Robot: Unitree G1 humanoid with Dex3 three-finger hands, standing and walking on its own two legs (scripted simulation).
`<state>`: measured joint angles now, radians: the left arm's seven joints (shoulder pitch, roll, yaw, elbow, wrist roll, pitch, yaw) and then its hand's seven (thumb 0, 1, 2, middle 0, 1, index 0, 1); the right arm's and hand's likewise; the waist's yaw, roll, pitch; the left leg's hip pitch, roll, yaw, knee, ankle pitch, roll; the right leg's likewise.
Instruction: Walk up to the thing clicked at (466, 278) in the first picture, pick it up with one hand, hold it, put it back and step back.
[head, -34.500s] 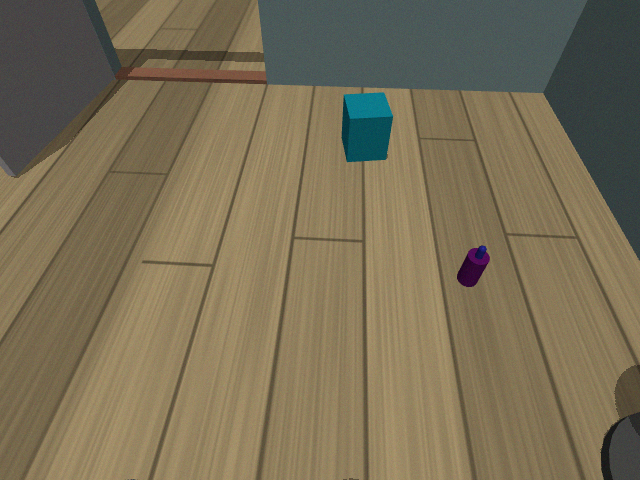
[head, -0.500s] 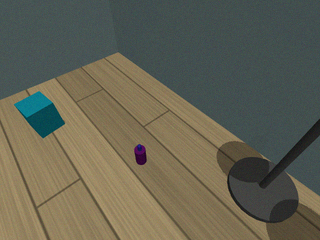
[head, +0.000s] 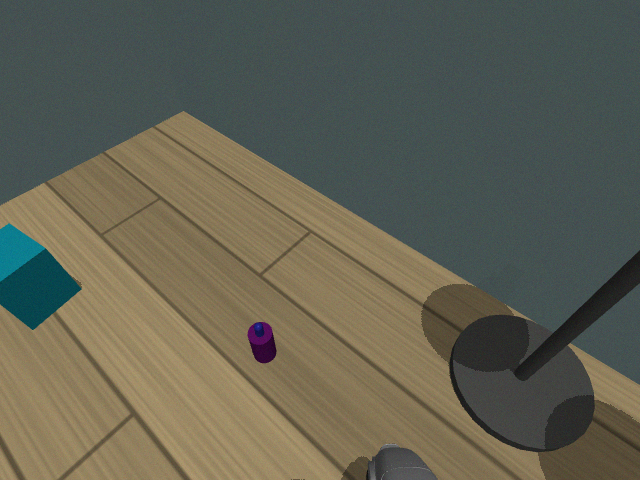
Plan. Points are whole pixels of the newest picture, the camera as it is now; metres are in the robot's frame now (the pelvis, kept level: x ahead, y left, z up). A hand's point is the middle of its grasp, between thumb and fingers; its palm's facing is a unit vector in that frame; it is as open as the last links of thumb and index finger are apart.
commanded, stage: walk up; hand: left
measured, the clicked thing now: (261, 339) +0.60 +0.18 -0.67
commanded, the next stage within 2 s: none
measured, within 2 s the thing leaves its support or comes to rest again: neither
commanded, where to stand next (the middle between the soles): +0.31 -0.05 m, yaw +7 degrees
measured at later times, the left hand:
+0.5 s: hand (146, 408) +0.25 +0.28 -0.16, palm faces -0.04 -0.93 -0.36, open 7.4 cm
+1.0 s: hand (166, 363) +0.32 +0.26 -0.15, palm faces -0.06 -0.92 -0.40, open 7.4 cm
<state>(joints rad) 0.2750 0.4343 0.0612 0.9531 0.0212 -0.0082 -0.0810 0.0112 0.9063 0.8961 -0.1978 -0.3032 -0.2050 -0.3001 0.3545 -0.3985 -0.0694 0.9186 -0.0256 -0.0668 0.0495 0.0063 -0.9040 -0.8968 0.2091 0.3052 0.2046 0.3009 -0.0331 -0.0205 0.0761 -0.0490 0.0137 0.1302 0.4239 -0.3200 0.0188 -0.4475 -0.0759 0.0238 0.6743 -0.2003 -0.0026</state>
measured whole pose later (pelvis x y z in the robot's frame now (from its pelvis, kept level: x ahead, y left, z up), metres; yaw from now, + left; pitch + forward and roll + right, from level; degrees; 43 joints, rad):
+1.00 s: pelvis +0.24 -0.01 -0.01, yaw -2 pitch -3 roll +0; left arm 0.16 0.37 0.01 0.99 0.00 0.00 -0.01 0.01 0.90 0.90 -0.20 -0.30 -0.21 -0.30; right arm 0.10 -0.39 -0.01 0.96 0.02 -0.01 0.01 0.00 -0.91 -0.90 0.21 0.30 0.20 0.30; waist 0.01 0.04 0.11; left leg -0.32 0.03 0.03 0.62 -0.25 -0.02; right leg -0.27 -0.05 -0.02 0.66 -0.34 0.02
